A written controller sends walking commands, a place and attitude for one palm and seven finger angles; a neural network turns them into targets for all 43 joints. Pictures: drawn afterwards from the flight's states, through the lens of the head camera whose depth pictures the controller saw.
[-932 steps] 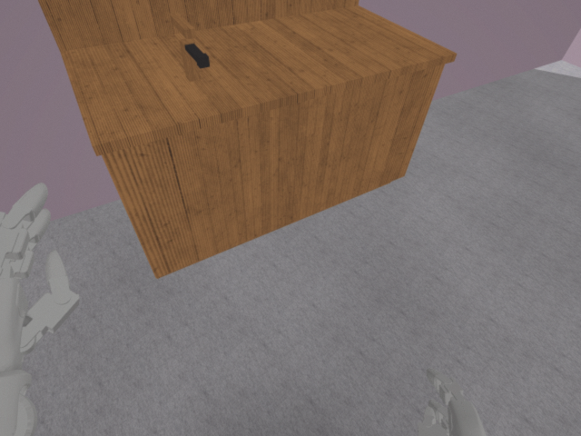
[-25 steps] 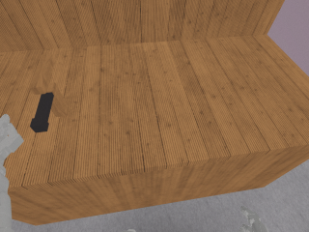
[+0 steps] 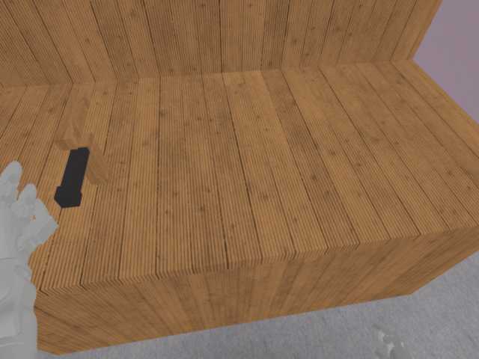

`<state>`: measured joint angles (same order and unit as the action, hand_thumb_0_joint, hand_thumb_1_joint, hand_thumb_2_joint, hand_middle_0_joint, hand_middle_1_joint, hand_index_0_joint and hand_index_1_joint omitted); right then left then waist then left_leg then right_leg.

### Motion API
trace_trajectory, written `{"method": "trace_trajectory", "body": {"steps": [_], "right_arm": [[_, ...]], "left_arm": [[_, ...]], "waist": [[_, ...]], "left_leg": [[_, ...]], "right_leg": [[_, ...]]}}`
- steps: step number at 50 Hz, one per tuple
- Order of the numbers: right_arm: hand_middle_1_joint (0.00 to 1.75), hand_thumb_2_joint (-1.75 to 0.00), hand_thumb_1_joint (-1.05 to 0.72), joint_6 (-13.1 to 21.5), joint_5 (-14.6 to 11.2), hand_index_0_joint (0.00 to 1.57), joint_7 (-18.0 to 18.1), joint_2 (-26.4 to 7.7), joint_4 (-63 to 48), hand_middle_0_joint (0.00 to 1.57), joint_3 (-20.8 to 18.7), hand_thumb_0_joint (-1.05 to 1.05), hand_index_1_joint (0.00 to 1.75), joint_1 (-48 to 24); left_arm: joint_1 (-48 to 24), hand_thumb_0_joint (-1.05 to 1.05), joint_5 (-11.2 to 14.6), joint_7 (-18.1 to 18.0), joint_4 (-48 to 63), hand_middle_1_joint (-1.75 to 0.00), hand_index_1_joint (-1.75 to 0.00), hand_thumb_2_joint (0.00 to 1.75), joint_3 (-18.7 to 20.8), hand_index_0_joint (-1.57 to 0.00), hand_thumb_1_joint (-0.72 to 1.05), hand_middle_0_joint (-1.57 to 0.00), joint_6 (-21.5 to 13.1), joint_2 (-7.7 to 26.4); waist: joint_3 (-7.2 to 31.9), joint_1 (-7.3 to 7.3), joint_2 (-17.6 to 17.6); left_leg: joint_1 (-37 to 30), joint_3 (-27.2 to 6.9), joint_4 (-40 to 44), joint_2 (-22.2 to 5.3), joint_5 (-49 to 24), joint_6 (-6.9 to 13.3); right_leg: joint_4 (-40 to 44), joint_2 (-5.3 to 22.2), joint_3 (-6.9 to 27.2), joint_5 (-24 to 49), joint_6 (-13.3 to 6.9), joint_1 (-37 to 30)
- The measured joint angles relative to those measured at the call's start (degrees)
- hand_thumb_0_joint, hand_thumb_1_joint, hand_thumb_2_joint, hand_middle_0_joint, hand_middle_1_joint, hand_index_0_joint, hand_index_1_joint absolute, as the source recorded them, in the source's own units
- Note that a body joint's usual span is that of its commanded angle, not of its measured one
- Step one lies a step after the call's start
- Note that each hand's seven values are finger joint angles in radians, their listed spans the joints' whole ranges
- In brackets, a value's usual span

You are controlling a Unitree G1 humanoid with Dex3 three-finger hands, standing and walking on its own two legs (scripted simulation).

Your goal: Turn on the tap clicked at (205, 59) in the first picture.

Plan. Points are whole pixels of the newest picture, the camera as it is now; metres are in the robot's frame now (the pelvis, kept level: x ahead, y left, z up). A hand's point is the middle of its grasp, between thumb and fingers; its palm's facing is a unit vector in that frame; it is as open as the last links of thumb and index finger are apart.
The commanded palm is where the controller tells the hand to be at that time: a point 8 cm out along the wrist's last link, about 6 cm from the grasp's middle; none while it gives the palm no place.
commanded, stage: push the lever round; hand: left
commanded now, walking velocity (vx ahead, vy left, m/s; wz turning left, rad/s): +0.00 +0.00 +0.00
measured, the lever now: (68, 196) +0.34 +0.31 +0.08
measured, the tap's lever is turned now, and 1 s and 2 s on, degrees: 0 10 30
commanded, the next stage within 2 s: none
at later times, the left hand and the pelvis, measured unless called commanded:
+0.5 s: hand (72, 220) +0.30 +0.29 +0.07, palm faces +0.52 -0.85 -0.06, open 7.7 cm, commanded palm +0.26 +0.31 +0.07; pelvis -0.01 -0.01 +0.00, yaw +1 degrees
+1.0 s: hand (92, 219) +0.30 +0.26 +0.08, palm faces +0.62 -0.79 -0.04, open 7.5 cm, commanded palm +0.27 +0.28 +0.07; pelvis -0.01 -0.02 +0.00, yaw +1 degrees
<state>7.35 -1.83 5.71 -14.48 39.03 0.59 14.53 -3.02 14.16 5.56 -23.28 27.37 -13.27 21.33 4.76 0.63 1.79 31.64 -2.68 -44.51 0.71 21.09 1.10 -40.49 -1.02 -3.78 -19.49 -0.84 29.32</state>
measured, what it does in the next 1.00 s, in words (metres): stands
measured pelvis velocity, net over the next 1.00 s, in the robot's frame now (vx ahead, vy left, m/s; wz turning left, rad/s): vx -0.01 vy -0.02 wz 0.02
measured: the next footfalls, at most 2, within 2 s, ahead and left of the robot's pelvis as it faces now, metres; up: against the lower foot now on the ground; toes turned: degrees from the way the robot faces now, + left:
none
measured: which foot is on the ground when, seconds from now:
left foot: down 0.00-1.00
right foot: down 0.00-1.00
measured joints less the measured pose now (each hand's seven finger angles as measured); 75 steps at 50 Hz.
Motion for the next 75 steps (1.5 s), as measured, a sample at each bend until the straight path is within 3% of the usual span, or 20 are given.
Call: {"method": "trace_trajectory", "body": {"steps": [13, 48, 75], "right_arm": [[0.30, -0.90, -0.90, 0.5, 0.4, 0.20, 0.1, 0.2, 0.3, 0.20, 0.2, 0.01, 0.30, -1.7], [0.30, -0.90, -0.90, -1.5, 1.7, 0.20, -1.1, 0.4, 0.8, 0.20, -0.4, 0.01, 0.30, -3.2], [0.30, -0.90, -0.90, -4.0, 3.1, 0.20, -1.7, 1.5, 1.7, 0.20, -0.3, 0.01, 0.30, -5.2]], "left_arm": [[-1.9, 0.02, -1.7, -3.8, 0.8, -0.15, -0.15, 0.91, -2.9, -0.15, 0.91, -0.15, -0.9, -2.6], [-1.1, 0.04, -5.5, -20.6, 5.6, -0.15, -0.15, 0.94, -9.1, -0.15, 0.97, -0.15, -0.1, -10.2], [-6.4, 0.02, -11.6, -36.3, 4.0, -0.15, -0.15, 0.98, -15.3, -0.15, 1.00, -0.15, 2.1, -15.7]], "waist": [[-0.9, 0.34, -0.4], [-0.2, 0.81, 0.4], [-0.3, 0.43, 0.3]], "left_leg": [[0.6, -0.6, -0.5, 0.2, -0.4, -0.4], [-0.8, -1.3, -0.1, 0.0, -0.4, -1.3], [-1.0, -1.4, 0.4, 0.2, -1.2, -1.5]], "right_leg": [[-1.0, 0.2, -0.6, -0.1, -0.3, 0.6], [-1.6, 0.0, -1.3, -0.9, -1.3, -0.4], [-1.7, 0.2, -1.4, -0.4, -1.5, -0.5]]}}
